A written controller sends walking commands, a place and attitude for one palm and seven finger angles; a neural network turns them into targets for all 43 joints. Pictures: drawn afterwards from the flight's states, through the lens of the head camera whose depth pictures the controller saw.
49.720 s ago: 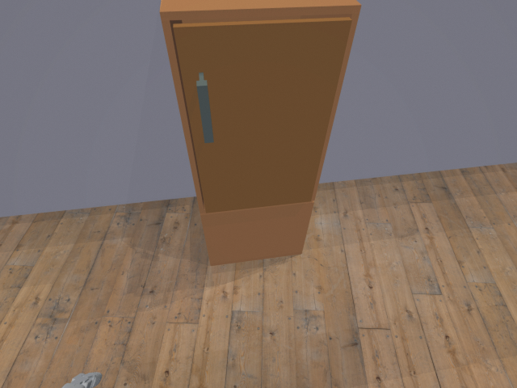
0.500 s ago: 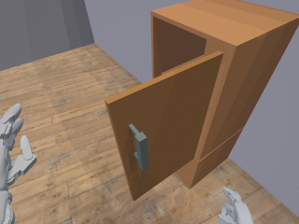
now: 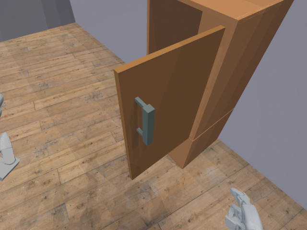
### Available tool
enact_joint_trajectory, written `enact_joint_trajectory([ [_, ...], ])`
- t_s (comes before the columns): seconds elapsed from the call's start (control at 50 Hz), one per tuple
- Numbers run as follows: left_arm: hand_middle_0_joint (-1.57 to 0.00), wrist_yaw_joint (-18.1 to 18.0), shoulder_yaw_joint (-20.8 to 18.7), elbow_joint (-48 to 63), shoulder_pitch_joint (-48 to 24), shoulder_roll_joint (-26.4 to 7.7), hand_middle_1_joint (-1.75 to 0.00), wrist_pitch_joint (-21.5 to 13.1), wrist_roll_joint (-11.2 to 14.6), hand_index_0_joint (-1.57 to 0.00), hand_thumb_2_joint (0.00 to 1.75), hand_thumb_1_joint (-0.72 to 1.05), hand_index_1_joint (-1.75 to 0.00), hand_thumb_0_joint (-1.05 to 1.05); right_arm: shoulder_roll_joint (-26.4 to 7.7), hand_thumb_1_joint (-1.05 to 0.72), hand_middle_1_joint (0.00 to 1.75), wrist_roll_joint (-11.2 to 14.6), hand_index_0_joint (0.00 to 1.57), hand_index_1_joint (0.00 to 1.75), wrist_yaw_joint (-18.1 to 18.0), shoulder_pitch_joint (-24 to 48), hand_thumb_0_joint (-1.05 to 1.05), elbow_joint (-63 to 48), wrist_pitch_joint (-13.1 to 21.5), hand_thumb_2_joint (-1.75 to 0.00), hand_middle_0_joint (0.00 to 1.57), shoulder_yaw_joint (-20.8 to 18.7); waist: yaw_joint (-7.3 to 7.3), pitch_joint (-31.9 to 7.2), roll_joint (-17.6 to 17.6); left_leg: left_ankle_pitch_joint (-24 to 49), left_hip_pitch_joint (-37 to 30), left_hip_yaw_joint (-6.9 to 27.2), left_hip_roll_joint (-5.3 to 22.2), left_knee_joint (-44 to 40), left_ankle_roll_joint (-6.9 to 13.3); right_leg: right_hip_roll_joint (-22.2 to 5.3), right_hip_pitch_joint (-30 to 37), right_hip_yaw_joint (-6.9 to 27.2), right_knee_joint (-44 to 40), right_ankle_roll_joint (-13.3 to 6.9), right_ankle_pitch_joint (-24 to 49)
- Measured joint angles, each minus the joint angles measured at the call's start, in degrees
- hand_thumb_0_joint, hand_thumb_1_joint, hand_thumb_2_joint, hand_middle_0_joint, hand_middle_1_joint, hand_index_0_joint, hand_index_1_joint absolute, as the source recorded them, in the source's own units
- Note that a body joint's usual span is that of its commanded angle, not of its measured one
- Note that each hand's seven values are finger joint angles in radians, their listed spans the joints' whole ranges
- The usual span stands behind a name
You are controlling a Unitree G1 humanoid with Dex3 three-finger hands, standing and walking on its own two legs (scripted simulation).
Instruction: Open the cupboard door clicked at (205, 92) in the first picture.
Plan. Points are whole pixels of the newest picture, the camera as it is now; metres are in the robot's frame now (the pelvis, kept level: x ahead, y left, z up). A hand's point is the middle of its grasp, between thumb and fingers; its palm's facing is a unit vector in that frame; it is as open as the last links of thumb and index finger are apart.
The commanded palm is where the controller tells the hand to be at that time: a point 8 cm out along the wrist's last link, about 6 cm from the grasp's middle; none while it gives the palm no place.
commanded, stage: step back with the hand held close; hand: left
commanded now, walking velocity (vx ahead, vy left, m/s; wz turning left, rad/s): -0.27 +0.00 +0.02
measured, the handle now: (143, 122) +0.38 +0.06 +0.07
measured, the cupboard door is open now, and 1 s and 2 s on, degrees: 89 89 89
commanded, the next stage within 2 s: stop stepping back and stand still in 0.50 s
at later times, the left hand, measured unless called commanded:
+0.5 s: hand out of the picture +0.12 +0.26 +0.17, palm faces +0.45 -0.76 -0.47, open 7.4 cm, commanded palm +0.06 +0.29 +0.19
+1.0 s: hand out of the picture +0.01 +0.26 +0.17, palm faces +0.42 -0.77 -0.48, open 7.4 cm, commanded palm -0.04 +0.29 +0.19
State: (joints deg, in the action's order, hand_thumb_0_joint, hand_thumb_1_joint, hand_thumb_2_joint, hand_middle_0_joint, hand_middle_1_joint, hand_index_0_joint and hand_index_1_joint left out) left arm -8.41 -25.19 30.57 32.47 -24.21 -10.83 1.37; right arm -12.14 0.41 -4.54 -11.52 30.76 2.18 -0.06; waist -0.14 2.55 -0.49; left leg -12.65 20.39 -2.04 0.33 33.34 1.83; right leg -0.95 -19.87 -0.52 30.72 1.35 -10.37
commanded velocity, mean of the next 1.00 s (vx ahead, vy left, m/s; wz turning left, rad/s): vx -0.12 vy -0.01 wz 0.00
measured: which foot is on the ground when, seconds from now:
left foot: down 0.00-0.48, up 0.50-0.64, down 0.66-0.96, up 0.98-1.00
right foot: down 0.00-0.26, up 0.28-0.44, down 0.46-0.68, up 0.70-0.90, down 0.92-1.00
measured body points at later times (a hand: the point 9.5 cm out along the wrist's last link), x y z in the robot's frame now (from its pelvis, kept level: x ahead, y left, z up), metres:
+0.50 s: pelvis -0.08 -0.01 +0.00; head -0.05 +0.01 +0.45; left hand +0.09 +0.30 +0.19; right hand +0.10 -0.22 -0.09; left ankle +0.05 +0.10 -0.73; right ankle -0.13 -0.12 -0.73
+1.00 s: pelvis -0.18 -0.01 +0.01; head -0.18 +0.00 +0.46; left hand -0.02 +0.30 +0.19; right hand -0.02 -0.24 -0.07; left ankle -0.10 +0.09 -0.72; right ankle -0.19 -0.10 -0.73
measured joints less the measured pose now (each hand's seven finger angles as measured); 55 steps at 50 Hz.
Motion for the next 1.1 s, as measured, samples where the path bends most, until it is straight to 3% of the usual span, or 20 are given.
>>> enact_joint_trajectory([
  [0.22, -0.21, -1.6, 0.6, 0.9, -2.6, 2.3, -0.31, -2.2, -0.5, -0.21, 0.90, 0.89, -0.30, 0.01, -0.1, -0.91, 0.30, -0.7, 0.20, 0.30, 0.1, -1.4, 0.01, 3.1, 2.6, -0.90, 0.20, 0.7, -0.02, 0.5, 0.5, -3.6, 5.9, 1.2, -0.2, 5.7, 0.0, 0.0, -4.0, -0.7, 2.4, -0.2, 0.6],
  [0.28, -0.21, -1.6, -0.2, 1.2, -2.7, 1.3, -0.31, -2.5, -0.5, -0.21, 0.90, 0.89, -0.30, 0.01, 0.0, -0.91, 0.30, -0.7, 0.20, 0.30, -0.2, -1.5, 0.01, 3.3, 3.0, -0.90, 0.20, 0.5, 0.70, 1.0, 1.3, 1.7, 6.0, 1.5, 0.4, 4.1, 0.7, 1.3, -5.0, -0.1, 5.2, 0.1, -4.6],
  [0.36, -0.21, -1.4, -1.7, -0.1, -2.5, -0.7, -0.31, -2.9, -0.4, -0.22, 0.90, 0.89, -0.30, 0.01, 1.6, -0.91, 0.30, -0.8, 0.20, 0.30, 0.1, -2.1, 0.01, 4.1, 4.0, -0.90, 0.20, 0.0, 1.26, 0.0, 1.9, 4.9, 6.1, 2.8, 0.8, 1.5, 0.7, 4.5, -2.9, 1.2, 15.6, -0.2, -11.7],
  [0.4, -0.21, -1.5, -2.3, -0.5, -1.6, -0.7, -0.31, -2.9, 0.1, -0.21, 0.90, 0.89, -0.30, 0.01, 2.2, -0.91, 0.30, -1.1, 0.20, 0.30, 0.7, -2.0, 0.01, 4.7, 4.6, -0.90, 0.20, 0.2, 0.75, -1.2, 1.7, 6.3, 6.4, 2.6, 1.2, -0.7, 0.3, 5.0, 0.9, 0.8, 13.6, -0.7, -13.9],
  [0.48, -0.20, -1.2, -1.7, 0.0, -1.0, 0.5, -0.30, -2.8, 1.0, -0.21, 0.90, 0.89, -0.30, 0.01, 2.4, -0.91, 0.30, -1.6, 0.20, 0.30, 1.9, 0.5, 0.01, 5.1, 5.1, -0.90, 0.20, 0.9, -1.08, -1.9, 0.9, 8.6, 9.3, 1.0, 1.8, -2.8, -0.9, 4.7, 7.8, 1.3, -0.5, -2.5, -11.3],
  [0.52, -0.20, -0.6, 0.6, -0.5, -1.8, 1.6, -0.30, -2.8, 0.9, -0.21, 0.90, 0.89, -0.30, 0.01, 1.9, -0.91, 0.30, -1.4, 0.20, 0.30, 2.0, 2.5, 0.01, 6.3, 4.3, -0.90, 0.20, 0.8, -1.44, -0.7, 1.6, 1.5, 9.9, 1.8, 1.7, 0.9, -2.1, 5.3, 7.3, 1.6, -1.4, -2.9, -9.2],
  [0.6, -0.21, 0.4, 2.1, 0.1, -1.0, 0.1, -0.31, -1.4, 0.0, -0.21, 0.90, 0.89, -0.30, 0.01, 2.0, -0.91, 0.30, -0.7, 0.20, 0.30, 1.4, 3.2, 0.01, 6.3, 2.3, -0.90, 0.20, 1.0, -0.94, -1.5, -1.8, -7.2, 8.1, 0.5, -0.9, 10.1, -2.8, 3.4, 6.0, 2.5, -2.9, -2.5, -6.6],
  [0.64, -0.21, 0.4, 1.6, 1.1, -0.4, -0.8, -0.31, -0.8, 0.1, -0.22, 0.90, 0.88, -0.30, 0.01, 1.5, -0.91, 0.30, -0.6, 0.20, 0.30, 0.6, 3.5, 0.01, 5.0, 1.9, -0.90, 0.20, 1.3, -0.08, -1.6, -2.3, -3.0, 3.7, 0.0, -0.8, 4.4, -3.0, 3.3, 5.1, 2.3, -3.1, -2.2, -5.8],
  [0.66, -0.21, 0.3, 1.2, 1.8, -0.1, -1.2, -0.31, -0.6, 0.2, -0.22, 0.90, 0.88, -0.30, 0.01, 0.9, -0.91, 0.30, -0.5, 0.20, 0.30, 0.3, 3.5, 0.01, 4.1, 2.0, -0.90, 0.20, 1.2, 0.35, -1.6, -1.8, 2.0, 1.1, 0.0, -0.3, -0.3, -2.0, 3.7, 4.4, 2.0, -2.4, -1.9, -5.8],
  [0.7, -0.21, 0.2, 0.1, 2.6, -0.5, -2.9, -0.31, -0.5, 0.6, -0.22, 0.90, 0.88, -0.30, 0.01, 1.1, -0.91, 0.30, -0.2, 0.20, 0.30, 0.3, 4.3, 0.01, 3.4, 2.3, -0.90, 0.20, 0.3, 0.69, -0.3, -3.3, 0.6, -0.4, -0.6, -1.4, -3.8, 0.6, 2.8, 2.9, 2.2, 0.0, -1.4, -6.3],
  [0.74, -0.21, 0.1, -0.8, 2.8, 0.2, -3.8, -0.31, -0.4, 1.0, -0.22, 0.90, 0.89, -0.30, 0.01, 1.4, -0.91, 0.30, -0.6, 0.20, 0.29, 0.7, 4.4, 0.01, 2.5, 3.1, -0.90, 0.20, 0.0, 0.74, 0.6, -4.3, 1.2, -1.2, -1.3, -1.9, -5.3, 1.4, 2.5, 1.7, 2.4, 4.2, -1.0, -11.3],
  [0.8, -0.21, -0.1, -0.9, 3.9, 2.0, -3.7, -0.31, 0.3, 1.1, -0.22, 0.90, 0.89, -0.30, 0.01, 1.5, -0.91, 0.30, -0.9, 0.20, 0.29, 1.5, 3.1, 0.01, 1.7, 5.2, -0.90, 0.20, 0.2, 1.19, 0.7, -3.2, 3.6, -2.3, -0.8, -1.3, -7.7, 1.3, 3.3, 1.9, 1.0, 7.5, -0.6, -13.5],
  [0.9, -0.21, -0.6, -0.7, 2.6, 4.3, -2.9, -0.31, 0.7, 1.3, -0.22, 0.90, 0.89, -0.30, 0.01, 2.2, -0.91, 0.30, -1.0, 0.20, 0.29, 1.3, 0.0, 0.01, 2.6, 5.9, -0.90, 0.20, 1.7, 1.12, -1.8, -2.4, 6.3, -2.7, -0.8, -1.2, -10.2, 0.7, 2.9, 7.5, -1.5, -0.2, -0.5, -12.8],
  [0.94, -0.21, -0.6, -0.2, 0.2, 3.2, -2.0, -0.31, 1.0, 1.0, -0.22, 0.90, 0.89, -0.30, 0.01, 2.1, -0.91, 0.30, -1.1, 0.20, 0.30, 1.1, -0.7, 0.01, 3.3, 5.3, -0.90, 0.20, 1.9, 0.98, -2.4, -1.5, 5.4, -1.6, -0.5, -1.2, -9.2, 0.1, 3.1, 9.6, -2.2, -4.9, -2.0, -9.1],
  [0.98, -0.21, -0.4, 0.8, -1.8, 1.8, -0.6, -0.31, 1.6, 1.0, -0.21, 0.90, 0.89, -0.30, 0.01, 1.8, -0.91, 0.30, -1.4, 0.20, 0.30, 1.1, -1.1, 0.01, 4.7, 4.3, -0.90, 0.20, 1.7, 0.66, -2.5, -0.2, -0.1, 0.0, 0.4, -0.7, -5.6, -1.0, 3.7, 9.8, -2.8, -6.1, -3.8, -5.6],
  [1.02, -0.21, -0.4, 1.5, -2.2, 1.4, 0.5, -0.31, 2.1, 1.0, -0.21, 0.90, 0.89, -0.30, 0.01, 1.5, -0.91, 0.30, -1.5, 0.20, 0.30, 1.2, -1.8, 0.01, 6.2, 3.7, -0.90, 0.20, 1.6, -0.72, -3.3, -0.4, -4.4, 2.3, 0.9, -0.9, 3.3, -1.6, 3.8, 9.1, -2.1, -6.1, -5.1, -3.2],
  [1.06, -0.21, -0.6, 2.6, -3.1, 0.4, 1.9, -0.31, 1.7, 0.7, -0.21, 0.90, 0.89, -0.30, 0.01, 1.0, -0.91, 0.30, -1.5, 0.20, 0.30, 1.2, -2.9, 0.01, 7.5, 3.5, -0.90, 0.20, 1.4, -1.29, -4.3, -0.7, -6.6, 3.1, 0.8, -0.6, 9.9, -1.6, 3.7, 8.8, -1.6, -5.6, -5.1, -3.0],
  [1.1, -0.21, -0.8, 3.5, -4.3, -1.4, 2.9, -0.31, 1.2, 0.2, -0.21, 0.90, 0.89, -0.30, 0.01, 0.5, -0.91, 0.30, -1.3, 0.20, 0.30, 0.9, -4.2, 0.01, 8.3, 3.6, -0.90, 0.20, 1.1, -1.08, -5.0, -1.1, -7.6, 1.5, 0.2, 0.1, 9.7, -1.3, 3.4, 8.6, -1.9, -5.0, -4.8, -3.6],
])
